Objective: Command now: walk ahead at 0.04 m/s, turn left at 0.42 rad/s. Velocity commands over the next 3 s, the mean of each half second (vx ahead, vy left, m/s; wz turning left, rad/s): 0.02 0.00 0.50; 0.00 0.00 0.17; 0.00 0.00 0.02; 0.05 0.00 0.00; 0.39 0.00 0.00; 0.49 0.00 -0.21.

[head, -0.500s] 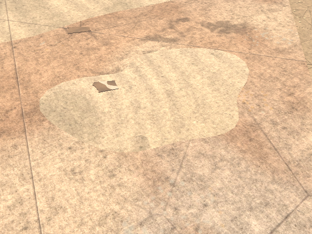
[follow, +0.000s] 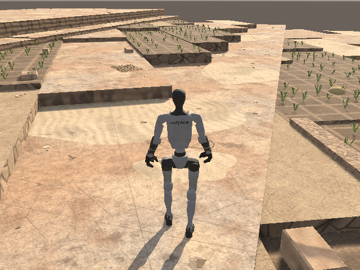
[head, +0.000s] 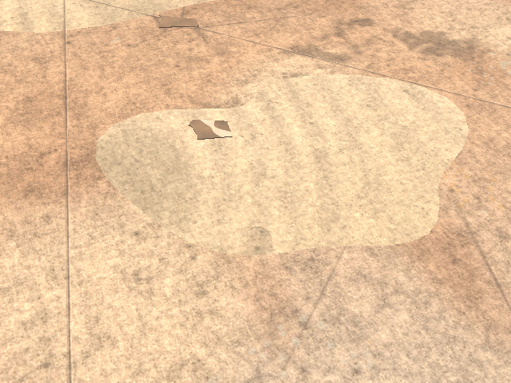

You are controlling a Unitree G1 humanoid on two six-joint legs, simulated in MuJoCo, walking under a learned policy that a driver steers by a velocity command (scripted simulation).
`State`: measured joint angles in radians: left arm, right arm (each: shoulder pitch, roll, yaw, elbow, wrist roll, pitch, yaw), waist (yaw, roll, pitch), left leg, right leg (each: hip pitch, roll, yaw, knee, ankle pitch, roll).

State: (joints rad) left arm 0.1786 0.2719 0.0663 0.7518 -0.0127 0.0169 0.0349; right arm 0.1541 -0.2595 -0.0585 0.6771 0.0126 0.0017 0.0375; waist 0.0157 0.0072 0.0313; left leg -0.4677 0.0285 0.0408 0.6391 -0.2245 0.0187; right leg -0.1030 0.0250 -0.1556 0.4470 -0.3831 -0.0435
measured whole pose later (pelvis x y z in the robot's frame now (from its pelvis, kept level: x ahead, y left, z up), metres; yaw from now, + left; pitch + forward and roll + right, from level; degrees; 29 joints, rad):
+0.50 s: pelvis +0.05 -0.03 +0.00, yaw +17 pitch +2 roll +0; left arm 0.18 0.27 0.07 0.72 0.03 -0.01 0.01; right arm 0.14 -0.32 -0.08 0.60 0.01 0.05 -0.03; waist 0.00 0.04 0.02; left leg -0.47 -0.12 -0.18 0.80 -0.44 0.00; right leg -0.33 0.02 0.05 0.55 -0.25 0.00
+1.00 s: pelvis +0.04 +0.00 +0.00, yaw +21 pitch -1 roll -1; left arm 0.21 0.25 0.04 0.79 0.02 0.00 0.01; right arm 0.18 -0.21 -0.03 0.68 -0.02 0.01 -0.01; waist 0.03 -0.01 0.02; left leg -0.20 -0.02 -0.05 0.54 -0.32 0.01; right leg -0.22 -0.04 0.01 0.50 -0.26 0.05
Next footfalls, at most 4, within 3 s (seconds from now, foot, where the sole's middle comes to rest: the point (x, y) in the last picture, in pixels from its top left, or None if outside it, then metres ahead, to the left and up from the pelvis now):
0.02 left None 0.11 0.10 -0.77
0.44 right None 0.14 -0.13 -0.77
0.78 left None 0.03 0.11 -0.77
2.54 left None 0.41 0.24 -0.77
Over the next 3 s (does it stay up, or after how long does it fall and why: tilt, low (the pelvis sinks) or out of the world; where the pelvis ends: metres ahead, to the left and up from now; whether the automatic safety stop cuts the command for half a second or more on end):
stays up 0.51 0.17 0.00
